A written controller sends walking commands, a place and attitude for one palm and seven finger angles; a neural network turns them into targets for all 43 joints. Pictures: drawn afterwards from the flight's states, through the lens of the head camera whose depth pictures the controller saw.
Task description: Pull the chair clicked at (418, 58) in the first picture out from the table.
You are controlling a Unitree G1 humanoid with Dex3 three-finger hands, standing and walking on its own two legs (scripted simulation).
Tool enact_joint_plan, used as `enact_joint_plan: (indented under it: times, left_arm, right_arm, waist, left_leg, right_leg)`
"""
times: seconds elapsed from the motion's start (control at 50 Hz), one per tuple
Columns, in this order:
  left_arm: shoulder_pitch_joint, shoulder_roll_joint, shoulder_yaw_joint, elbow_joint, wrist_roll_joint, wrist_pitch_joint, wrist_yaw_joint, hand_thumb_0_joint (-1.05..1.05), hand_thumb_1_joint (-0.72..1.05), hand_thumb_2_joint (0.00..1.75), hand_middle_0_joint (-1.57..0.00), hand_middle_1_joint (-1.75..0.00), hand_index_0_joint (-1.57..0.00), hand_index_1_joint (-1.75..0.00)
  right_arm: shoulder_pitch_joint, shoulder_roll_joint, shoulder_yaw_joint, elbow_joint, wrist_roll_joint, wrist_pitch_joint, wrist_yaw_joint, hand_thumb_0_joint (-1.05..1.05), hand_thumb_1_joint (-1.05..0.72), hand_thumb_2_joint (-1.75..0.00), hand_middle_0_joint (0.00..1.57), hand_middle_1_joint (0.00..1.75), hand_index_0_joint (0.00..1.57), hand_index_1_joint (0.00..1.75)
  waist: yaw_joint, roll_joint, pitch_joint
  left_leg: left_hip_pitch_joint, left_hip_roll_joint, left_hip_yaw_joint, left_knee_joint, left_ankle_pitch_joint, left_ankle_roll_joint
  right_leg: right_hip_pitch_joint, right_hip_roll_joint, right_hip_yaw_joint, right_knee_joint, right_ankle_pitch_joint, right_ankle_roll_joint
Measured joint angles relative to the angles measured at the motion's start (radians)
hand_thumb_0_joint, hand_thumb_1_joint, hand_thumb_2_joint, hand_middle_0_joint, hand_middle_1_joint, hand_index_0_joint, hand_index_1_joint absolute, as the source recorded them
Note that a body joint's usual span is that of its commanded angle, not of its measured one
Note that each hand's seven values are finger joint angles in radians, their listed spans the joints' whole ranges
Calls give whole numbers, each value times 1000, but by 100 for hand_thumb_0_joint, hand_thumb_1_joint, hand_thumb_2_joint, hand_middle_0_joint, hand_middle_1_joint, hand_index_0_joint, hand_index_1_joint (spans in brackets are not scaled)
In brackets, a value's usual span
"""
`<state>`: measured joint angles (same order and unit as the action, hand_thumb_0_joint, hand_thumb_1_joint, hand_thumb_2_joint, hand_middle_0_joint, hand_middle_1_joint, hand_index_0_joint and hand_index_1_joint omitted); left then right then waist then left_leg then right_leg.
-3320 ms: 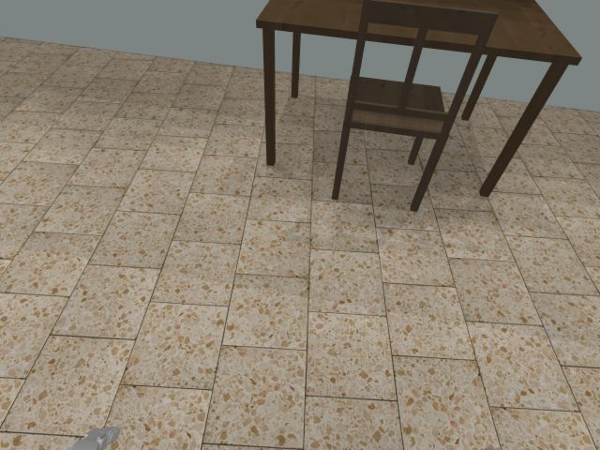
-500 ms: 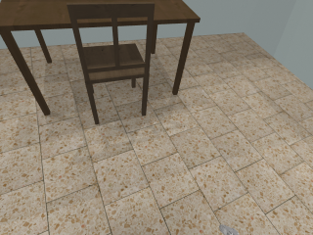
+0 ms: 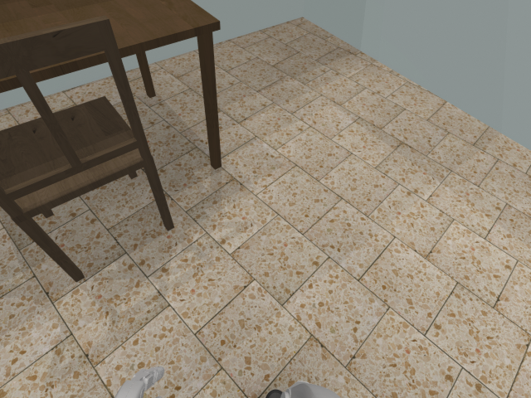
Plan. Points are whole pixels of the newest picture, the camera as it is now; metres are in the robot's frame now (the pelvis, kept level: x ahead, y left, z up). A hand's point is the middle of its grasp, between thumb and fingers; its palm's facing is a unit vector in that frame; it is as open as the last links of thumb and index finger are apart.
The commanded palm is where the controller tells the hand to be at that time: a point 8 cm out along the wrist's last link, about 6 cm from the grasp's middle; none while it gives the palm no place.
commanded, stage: walk to a spot facing it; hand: left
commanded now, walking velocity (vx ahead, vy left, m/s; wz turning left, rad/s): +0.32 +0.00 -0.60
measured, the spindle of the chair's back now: (52, 123) +0.72 +0.53 -0.08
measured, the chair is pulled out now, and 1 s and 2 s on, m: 0.00 0.00 0.00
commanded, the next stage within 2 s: turn to face it in 0.76 s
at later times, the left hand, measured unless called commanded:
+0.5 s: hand (121, 341) +0.24 +0.26 -0.17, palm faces -0.14 -0.97 -0.22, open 7.3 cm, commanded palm none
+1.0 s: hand (225, 215) +0.49 +0.09 -0.13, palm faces -0.54 -0.79 -0.29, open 7.3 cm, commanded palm none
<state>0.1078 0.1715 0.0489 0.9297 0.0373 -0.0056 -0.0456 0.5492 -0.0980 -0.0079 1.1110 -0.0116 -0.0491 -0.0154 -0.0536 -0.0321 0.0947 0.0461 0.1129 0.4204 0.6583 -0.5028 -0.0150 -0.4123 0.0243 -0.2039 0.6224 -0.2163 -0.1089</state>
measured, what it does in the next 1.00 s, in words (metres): walks ahead, turning right: left foot, then right foot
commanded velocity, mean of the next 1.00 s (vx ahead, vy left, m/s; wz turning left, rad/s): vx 0.09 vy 0.00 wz -0.38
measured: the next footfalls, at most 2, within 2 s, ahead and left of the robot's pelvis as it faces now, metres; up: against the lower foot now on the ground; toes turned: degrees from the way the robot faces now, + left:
left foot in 0.44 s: +0.32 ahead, +0.15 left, +0.00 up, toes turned -7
right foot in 0.88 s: +0.28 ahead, -0.12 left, +0.00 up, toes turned -39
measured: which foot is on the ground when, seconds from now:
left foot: up 0.00-0.42, down 0.44-0.90, up 0.92-1.00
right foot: down 0.00-0.44, up 0.46-0.86, down 0.88-1.00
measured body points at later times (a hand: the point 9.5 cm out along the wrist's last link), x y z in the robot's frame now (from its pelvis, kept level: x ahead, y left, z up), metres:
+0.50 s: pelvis +0.20 +0.05 +0.01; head +0.24 +0.07 +0.46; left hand +0.24 +0.31 -0.15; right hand +0.31 -0.21 -0.10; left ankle +0.28 +0.16 -0.72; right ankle +0.09 -0.05 -0.68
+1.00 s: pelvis +0.26 +0.00 +0.01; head +0.28 -0.05 +0.45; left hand +0.52 +0.13 -0.11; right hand +0.12 -0.23 -0.16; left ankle +0.29 +0.16 -0.65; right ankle +0.25 -0.10 -0.72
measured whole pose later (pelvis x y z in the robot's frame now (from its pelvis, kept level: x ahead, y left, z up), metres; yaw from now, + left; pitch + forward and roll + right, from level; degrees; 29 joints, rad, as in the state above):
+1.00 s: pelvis +0.26 +0.00 +0.01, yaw -32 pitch +0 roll +1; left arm 0.09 0.20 0.05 0.88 0.02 0.00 0.00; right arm 0.28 -0.26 -0.06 0.98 -0.01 0.06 -0.02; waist -0.06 0.05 0.10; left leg -0.39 0.16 0.10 1.10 -0.53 -0.06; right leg -0.37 -0.04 -0.13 0.67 -0.30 -0.05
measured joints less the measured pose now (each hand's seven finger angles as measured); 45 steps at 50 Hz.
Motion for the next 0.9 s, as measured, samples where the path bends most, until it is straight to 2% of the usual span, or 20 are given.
enact_joint_plan:
  times: [0.02,0.04,0.06,0.1,0.16,0.22,0.26,0.36,0.42,0.44,0.46,0.52,0.56,0.6,0.7,0.8,0.86,0.88,0.9]
  left_arm:
    - [12,4,0,-5,-2,-17,3,0,91,89,-20,-30,-20,-30]
    - [22,5,2,-5,-10,-27,10,0,91,89,-20,-30,-20,-30]
    - [32,6,3,0,-18,-29,17,0,91,89,-20,-30,-20,-30]
    - [64,13,6,16,-28,-27,29,0,91,89,-20,-30,-20,-30]
    - [114,34,17,42,-24,-32,48,-1,93,89,-20,-30,-21,-30]
    - [152,41,18,63,-15,-35,46,-1,93,89,-20,-30,-21,-30]
    - [171,43,19,67,-14,-38,42,-1,93,89,-20,-30,-20,-30]
    - [207,47,21,56,-12,-38,37,0,92,89,-20,-30,-20,-30]
    - [232,50,25,50,-14,-28,38,0,91,89,-20,-30,-20,-30]
    - [247,50,27,49,-18,-24,39,0,91,89,-20,-30,-20,-30]
    - [249,56,31,54,-25,-17,40,0,91,89,-20,-30,-20,-30]
    - [241,74,37,72,-27,7,42,0,91,89,-20,-30,-20,-30]
    - [225,82,43,71,-20,26,37,0,91,89,-20,-30,-20,-30]
    - [197,88,47,54,-16,41,29,0,91,89,-20,-30,-20,-30]
    - [125,81,54,-8,-16,61,19,0,92,89,-20,-30,-20,-30]
    - [58,69,52,-42,-11,66,16,0,92,90,-20,-30,-20,-30]
    - [33,64,44,-60,-10,55,16,0,92,90,-20,-30,-20,-30]
    - [29,66,40,-68,-9,46,15,0,92,90,-20,-30,-20,-30]
    - [21,66,35,-71,-5,31,19,0,91,89,-20,-30,-20,-30]
  right_arm:
    - [3,4,0,-3,7,8,5,1,-91,-90,20,30,20,30]
    - [-18,1,-2,-3,10,19,8,1,-91,-90,20,30,21,30]
    - [-49,-3,-8,-8,11,28,7,1,-91,-90,20,30,21,30]
    - [-114,-12,-18,-37,8,36,8,1,-91,-90,20,30,21,30]
    - [-218,-27,-28,-104,-2,35,9,1,-91,-90,20,30,20,30]
    - [-313,-58,-44,-165,-9,31,5,1,-93,-90,20,30,20,30]
    - [-362,-80,-48,-195,-9,25,12,1,-94,-90,20,30,20,30]
    - [-445,-106,-44,-228,-10,19,23,1,-93,-90,20,30,20,30]
    - [-469,-108,-32,-233,-6,13,21,1,-92,-90,20,30,20,30]
    - [-473,-108,-25,-237,-7,8,18,1,-92,-90,20,30,20,30]
    - [-482,-99,-20,-237,-11,0,15,1,-92,-90,20,30,20,30]
    - [-483,-68,6,-251,-11,-1,15,1,-92,-90,20,30,20,30]
    - [-461,-50,14,-253,-11,2,11,0,-91,-90,20,30,21,30]
    - [-433,-39,14,-244,-10,7,6,0,-91,-90,20,30,21,30]
    - [-370,-59,-18,-210,-2,26,-4,-1,-93,-90,21,30,21,30]
    - [-324,-111,-47,-187,-12,47,3,-1,-93,-90,20,30,21,30]
    - [-297,-139,-62,-180,-15,58,9,0,-92,-90,20,30,21,30]
    - [-282,-148,-65,-180,-14,61,11,0,-92,-90,20,30,20,30]
    - [-272,-156,-68,-177,-11,66,13,0,-92,-90,20,30,20,30]
  waist:
    - [15,-14,-11]
    - [24,-11,-7]
    - [23,-4,1]
    - [18,7,-2]
    - [20,16,-27]
    - [25,30,-45]
    - [39,38,-53]
    - [96,34,-53]
    - [128,24,-54]
    - [135,22,-58]
    - [137,8,-54]
    - [137,-22,-36]
    - [122,-24,-34]
    - [108,-22,-28]
    - [85,-4,-18]
    - [49,17,-6]
    - [28,37,1]
    - [22,45,0]
    - [17,56,-1]
  left_leg:
    - [-73,13,-34,194,0,-13]
    - [-155,19,-109,388,-10,-19]
    - [-233,18,-188,541,4,-20]
    - [-371,26,-294,682,81,-27]
    - [-531,57,-365,640,153,-40]
    - [-626,76,-392,495,207,-58]
    - [-651,79,-398,389,252,-66]
    - [-599,39,-388,132,269,-70]
    - [-504,-5,-357,-23,258,-63]
    - [-456,-13,-342,-93,315,-53]
    - [-448,-17,-325,-82,339,-32]
    - [-400,1,-260,-23,239,13]
    - [-352,16,-232,-48,216,10]
    - [-311,26,-212,-83,219,6]
    - [-243,45,-151,-136,212,6]
    - [-207,65,-82,-121,173,-16]
    - [-201,92,-42,-60,123,-42]
    - [-210,106,-37,-17,96,-54]
    - [-241,126,-55,56,73,-56]
  right_leg:
    - [9,-2,8,-2,45,-39]
    - [9,10,19,35,14,-49]
    - [29,23,25,47,-26,-47]
    - [85,47,42,7,-65,-25]
    - [146,64,83,-83,-43,-6]
    - [181,61,127,-140,-36,2]
    - [197,56,154,-160,-42,14]
    - [228,40,214,-158,-90,50]
    - [243,32,249,-114,-149,76]
    - [237,34,264,-71,-179,85]
    - [206,28,273,22,-206,91]
    - [66,8,241,415,-316,121]
    - [-8,-16,198,560,-297,141]
    - [-63,-45,166,609,-252,155]
    - [-126,-98,137,497,-163,175]
    - [-88,-113,113,277,-117,174]
    - [-23,-99,94,135,-101,157]
    - [13,-91,88,67,-61,146]
    - [23,-78,85,47,-65,113]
